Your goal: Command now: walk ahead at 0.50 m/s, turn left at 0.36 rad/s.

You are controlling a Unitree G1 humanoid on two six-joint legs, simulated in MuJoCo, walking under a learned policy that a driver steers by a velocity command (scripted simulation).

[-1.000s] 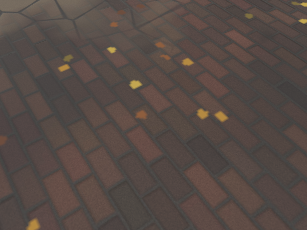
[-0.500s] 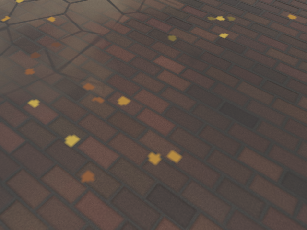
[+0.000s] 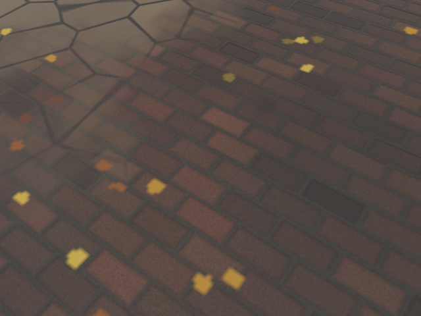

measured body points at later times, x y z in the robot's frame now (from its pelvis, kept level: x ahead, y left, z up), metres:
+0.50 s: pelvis +0.26 +0.08 -0.01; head +0.30 +0.10 +0.44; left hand +0.32 +0.39 -0.12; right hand +0.46 -0.16 -0.11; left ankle +0.30 +0.15 -0.74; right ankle +0.25 -0.10 -0.65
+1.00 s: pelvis +0.57 +0.10 -0.01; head +0.60 +0.10 +0.44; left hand +0.61 +0.40 -0.11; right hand +0.75 -0.13 -0.12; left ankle +0.43 +0.20 -0.65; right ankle +0.64 +0.05 -0.74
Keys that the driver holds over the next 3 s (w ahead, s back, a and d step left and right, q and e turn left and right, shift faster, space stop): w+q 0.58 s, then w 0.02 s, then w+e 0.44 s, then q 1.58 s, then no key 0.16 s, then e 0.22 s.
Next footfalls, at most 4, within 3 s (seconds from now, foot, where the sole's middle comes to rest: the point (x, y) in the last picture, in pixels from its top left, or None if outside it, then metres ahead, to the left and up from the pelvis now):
0.34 left None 0.34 0.16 -0.78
0.86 right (208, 255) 0.68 0.07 -0.78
1.34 left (146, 208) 0.87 0.30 -0.78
1.76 right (205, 193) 0.93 0.08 -0.78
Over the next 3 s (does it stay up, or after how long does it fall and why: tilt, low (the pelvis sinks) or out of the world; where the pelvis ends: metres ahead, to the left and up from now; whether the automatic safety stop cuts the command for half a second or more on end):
stays up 0.79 0.15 -0.01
